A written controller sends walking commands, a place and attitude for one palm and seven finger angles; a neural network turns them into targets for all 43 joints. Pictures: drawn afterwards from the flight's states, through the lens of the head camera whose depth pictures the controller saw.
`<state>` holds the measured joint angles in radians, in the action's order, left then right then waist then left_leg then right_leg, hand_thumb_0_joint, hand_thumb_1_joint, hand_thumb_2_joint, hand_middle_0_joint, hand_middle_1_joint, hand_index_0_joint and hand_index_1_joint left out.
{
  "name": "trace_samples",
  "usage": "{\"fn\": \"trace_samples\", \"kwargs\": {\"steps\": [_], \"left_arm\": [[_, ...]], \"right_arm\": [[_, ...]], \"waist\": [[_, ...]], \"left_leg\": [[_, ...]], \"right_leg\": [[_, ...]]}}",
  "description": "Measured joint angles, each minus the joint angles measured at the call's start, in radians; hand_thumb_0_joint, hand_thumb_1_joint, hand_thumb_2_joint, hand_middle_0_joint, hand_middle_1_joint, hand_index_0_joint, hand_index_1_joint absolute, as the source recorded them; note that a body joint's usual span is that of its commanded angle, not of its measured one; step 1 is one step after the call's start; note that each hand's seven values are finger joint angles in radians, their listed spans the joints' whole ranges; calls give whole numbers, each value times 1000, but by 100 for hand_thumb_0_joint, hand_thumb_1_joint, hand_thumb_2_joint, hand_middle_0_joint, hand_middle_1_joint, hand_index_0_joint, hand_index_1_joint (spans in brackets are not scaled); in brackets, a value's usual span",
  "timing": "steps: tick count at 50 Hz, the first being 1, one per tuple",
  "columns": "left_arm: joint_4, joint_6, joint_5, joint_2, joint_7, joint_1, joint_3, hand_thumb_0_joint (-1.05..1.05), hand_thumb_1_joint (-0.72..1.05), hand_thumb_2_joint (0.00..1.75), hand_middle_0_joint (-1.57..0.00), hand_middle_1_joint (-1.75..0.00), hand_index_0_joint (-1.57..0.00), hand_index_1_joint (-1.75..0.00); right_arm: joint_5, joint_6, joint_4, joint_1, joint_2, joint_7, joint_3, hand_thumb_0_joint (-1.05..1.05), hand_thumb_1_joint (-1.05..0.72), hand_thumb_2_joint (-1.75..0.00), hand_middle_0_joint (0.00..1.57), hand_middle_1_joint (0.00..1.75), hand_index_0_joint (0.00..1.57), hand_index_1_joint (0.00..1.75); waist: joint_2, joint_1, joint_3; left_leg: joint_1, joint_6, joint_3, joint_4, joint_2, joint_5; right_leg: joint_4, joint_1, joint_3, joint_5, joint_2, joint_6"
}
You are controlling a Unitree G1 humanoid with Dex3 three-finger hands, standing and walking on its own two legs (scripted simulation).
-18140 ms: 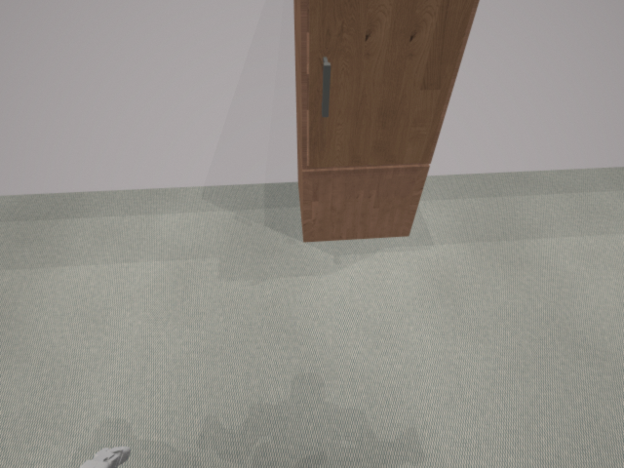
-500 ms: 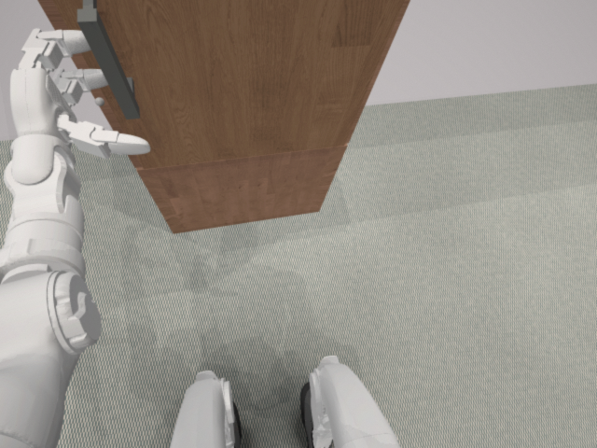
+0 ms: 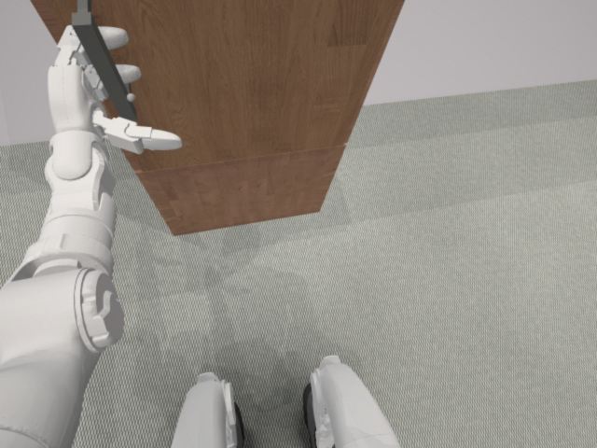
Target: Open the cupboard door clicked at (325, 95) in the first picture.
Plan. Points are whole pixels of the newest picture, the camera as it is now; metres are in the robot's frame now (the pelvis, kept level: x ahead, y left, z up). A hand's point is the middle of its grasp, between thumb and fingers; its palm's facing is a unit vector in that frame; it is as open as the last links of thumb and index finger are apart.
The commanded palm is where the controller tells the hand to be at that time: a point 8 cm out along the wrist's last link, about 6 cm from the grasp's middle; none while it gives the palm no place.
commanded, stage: slide the fingers in behind the handle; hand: left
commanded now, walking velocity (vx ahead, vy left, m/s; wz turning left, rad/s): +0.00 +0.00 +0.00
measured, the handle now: (108, 62) +0.59 +0.18 +0.07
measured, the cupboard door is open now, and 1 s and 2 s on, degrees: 0 0 17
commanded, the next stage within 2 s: close the thumb around the handle in 0.54 s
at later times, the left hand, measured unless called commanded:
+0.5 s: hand (138, 100) +0.54 +0.15 +0.06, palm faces +0.10 -0.99 -0.01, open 14.0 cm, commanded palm +0.52 +0.18 +0.05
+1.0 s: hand (138, 97) +0.55 +0.15 +0.05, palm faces +0.10 -1.00 +0.00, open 10.3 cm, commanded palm +0.52 +0.18 +0.05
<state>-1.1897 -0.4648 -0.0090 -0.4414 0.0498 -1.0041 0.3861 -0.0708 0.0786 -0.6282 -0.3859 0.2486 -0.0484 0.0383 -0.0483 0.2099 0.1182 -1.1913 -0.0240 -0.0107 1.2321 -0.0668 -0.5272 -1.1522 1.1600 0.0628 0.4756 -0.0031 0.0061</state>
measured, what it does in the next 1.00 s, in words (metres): stands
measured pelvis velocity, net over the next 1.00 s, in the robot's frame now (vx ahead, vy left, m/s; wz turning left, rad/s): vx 0.00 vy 0.00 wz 0.00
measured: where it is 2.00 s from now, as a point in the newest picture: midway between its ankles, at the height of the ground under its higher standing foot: outside the picture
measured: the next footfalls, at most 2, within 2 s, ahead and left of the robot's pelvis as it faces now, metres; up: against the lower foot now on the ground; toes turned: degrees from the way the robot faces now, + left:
none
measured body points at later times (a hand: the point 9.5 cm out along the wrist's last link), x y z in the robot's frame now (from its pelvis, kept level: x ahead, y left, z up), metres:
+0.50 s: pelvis +0.00 +0.00 +0.00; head +0.17 +0.02 +0.42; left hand +0.53 +0.20 +0.06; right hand +0.00 -0.26 -0.11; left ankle +0.02 +0.10 -0.63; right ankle +0.03 -0.13 -0.63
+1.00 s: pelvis +0.00 +0.00 +0.00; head +0.18 +0.02 +0.41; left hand +0.54 +0.20 +0.05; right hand -0.01 -0.26 -0.11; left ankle +0.02 +0.10 -0.63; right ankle +0.03 -0.13 -0.63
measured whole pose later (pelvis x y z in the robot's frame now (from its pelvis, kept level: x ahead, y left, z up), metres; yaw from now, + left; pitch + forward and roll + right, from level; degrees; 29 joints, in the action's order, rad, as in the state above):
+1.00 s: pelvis +0.00 +0.00 +0.00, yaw +0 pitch +29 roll -4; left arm -1.23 -0.46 -0.01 -0.44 0.02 -1.03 0.39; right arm -0.08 0.07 -0.63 -0.38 0.25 -0.05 0.04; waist -0.05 0.22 0.12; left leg -1.21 -0.02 0.00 1.24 -0.07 -0.53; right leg -1.16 1.17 0.07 0.48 0.00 0.00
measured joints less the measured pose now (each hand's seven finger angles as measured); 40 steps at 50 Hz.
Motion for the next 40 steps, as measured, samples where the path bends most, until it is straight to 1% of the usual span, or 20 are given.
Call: {"fn": "trace_samples", "kwargs": {"steps": [5, 8, 11, 14, 20, 25, 34, 37, 40], "left_arm": [[-18, 10, 0, 20, -19, -6, 0, -1, -50, 30, -30, -120, -30, -120], [-19, 3, 2, 22, -36, -1, 3, -1, -50, 30, -29, -120, -30, -120], [-26, -11, 10, 18, -40, -1, 1, -1, -50, 30, -29, -120, -29, -120], [-25, -18, 15, 13, -34, -4, 1, -1, -50, 30, -29, -120, -29, -120], [-23, -14, 3, 14, -19, -2, -8, -1, -50, 30, -29, -120, -30, -120], [-23, -11, -5, 24, -29, -4, -12, -1, -50, 30, -30, -120, -29, -120], [-53, -9, 11, 2, -27, -32, -10, -1, -49, 30, -30, -120, -30, -120], [-47, -7, 9, -2, -25, -36, -9, -1, -47, 31, -30, -120, -30, -120], [-37, -11, 6, 2, -24, -32, -3, -1, -39, 34, -30, -121, -31, -121]], "right_arm": [[-1, 1, -2, 0, -5, -2, 2, 0, -91, -89, 20, 30, 20, 30], [-4, -4, 2, 0, -6, -3, -1, 0, -91, -89, 20, 30, 20, 30], [-5, -7, 3, 3, -4, -5, -1, 0, -91, -89, 20, 30, 20, 30], [-4, -7, 2, 8, -2, -4, -2, 0, -91, -89, 20, 30, 20, 30], [-2, -5, 0, 13, 4, 0, -6, 0, -91, -89, 20, 30, 20, 30], [-2, -6, -2, 15, 6, 1, -8, 0, -91, -89, 20, 30, 20, 30], [-3, -10, -1, 20, 5, 4, -1, 0, -91, -89, 20, 30, 20, 30], [-3, -11, 1, 17, 5, 6, -1, 0, -91, -89, 20, 30, 20, 30], [-6, -11, -1, 12, 5, 4, -2, 0, -91, -89, 20, 30, 20, 30]], "waist": [[0, 1, 3], [2, 2, 6], [3, 3, 5], [5, 3, 2], [6, -2, 0], [5, -5, 1], [7, 7, -2], [5, 11, -2], [2, 8, -1]], "left_leg": [[10, 1, 0, -8, 1, 2], [12, 3, -1, -10, 0, 2], [12, 4, 0, -8, 0, 1], [7, 4, 1, -4, 0, 1], [6, 5, 3, -3, 2, 1], [7, 6, 5, -6, 3, 2], [-7, 6, 9, 5, 3, 0], [-16, 5, 9, 8, 3, -1], [-20, 5, 8, 9, 3, -2]], "right_leg": [[6, -9, 0, 0, 0, -2], [5, -10, -1, 0, 0, -3], [2, -9, 0, 2, -1, -4], [-3, -4, 1, 3, -1, -5], [-4, -4, 2, 4, 0, -6], [-2, -5, 3, 4, 2, -6], [-10, 6, 7, 6, 1, -6], [-12, 15, 7, 6, 1, -6], [-13, 19, 5, 7, 1, -5]]}}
